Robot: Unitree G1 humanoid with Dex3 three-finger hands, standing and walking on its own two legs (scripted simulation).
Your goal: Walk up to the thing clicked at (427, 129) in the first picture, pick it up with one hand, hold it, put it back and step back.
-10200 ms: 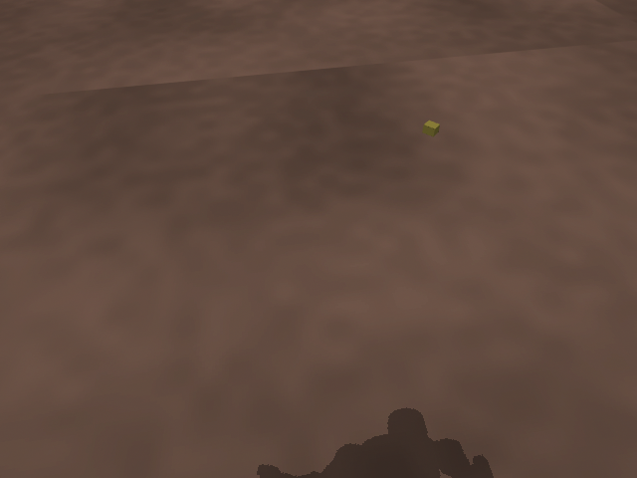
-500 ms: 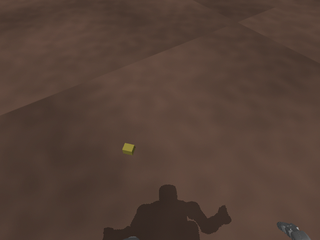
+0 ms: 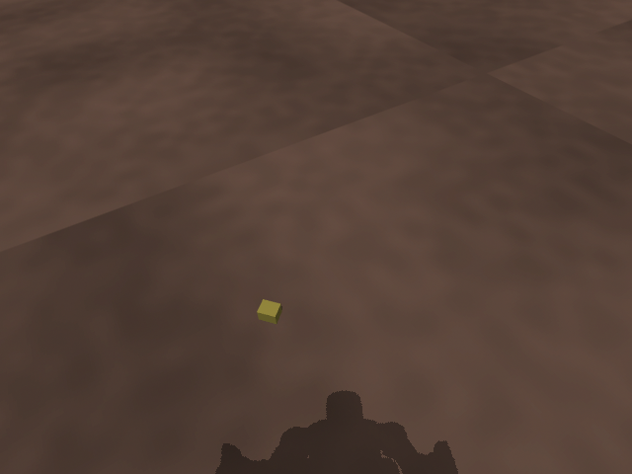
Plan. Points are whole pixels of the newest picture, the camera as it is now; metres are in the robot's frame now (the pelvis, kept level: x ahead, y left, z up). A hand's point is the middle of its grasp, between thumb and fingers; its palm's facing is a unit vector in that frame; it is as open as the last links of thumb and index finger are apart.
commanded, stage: walk up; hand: left
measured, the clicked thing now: (269, 311) +0.79 +0.18 -0.74
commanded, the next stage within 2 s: stand in 0.34 s
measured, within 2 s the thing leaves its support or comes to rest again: neither
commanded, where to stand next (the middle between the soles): +0.37 +0.01 m, yaw -1 degrees
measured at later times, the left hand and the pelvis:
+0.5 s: hand out of the picture +0.07 +0.26 -0.15, palm faces +0.00 -0.94 -0.34, open 7.4 cm; pelvis +0.00 +0.00 +0.01, yaw +0 degrees
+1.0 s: hand out of the picture +0.05 +0.25 -0.14, palm faces -0.04 -0.94 -0.35, open 7.4 cm; pelvis -0.01 +0.00 +0.01, yaw +0 degrees
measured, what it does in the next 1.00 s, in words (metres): stands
